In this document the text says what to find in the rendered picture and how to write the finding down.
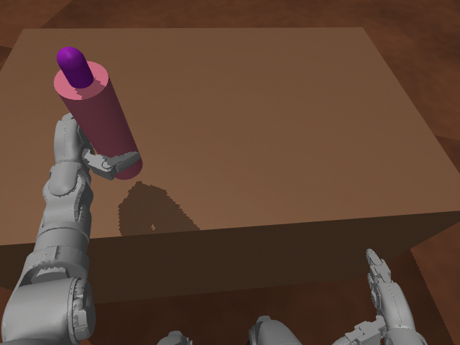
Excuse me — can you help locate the right robot hand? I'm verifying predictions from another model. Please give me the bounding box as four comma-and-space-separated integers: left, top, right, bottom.
332, 249, 416, 345

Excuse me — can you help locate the right robot arm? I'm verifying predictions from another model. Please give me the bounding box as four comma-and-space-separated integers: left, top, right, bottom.
385, 328, 427, 345

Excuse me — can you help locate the left robot arm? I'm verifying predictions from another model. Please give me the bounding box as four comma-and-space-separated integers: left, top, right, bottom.
0, 162, 96, 345

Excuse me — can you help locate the bottle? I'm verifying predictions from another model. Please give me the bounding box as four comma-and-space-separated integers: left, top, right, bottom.
54, 47, 143, 180

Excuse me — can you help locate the left robot hand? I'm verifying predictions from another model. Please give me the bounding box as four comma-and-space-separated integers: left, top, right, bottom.
54, 113, 140, 180

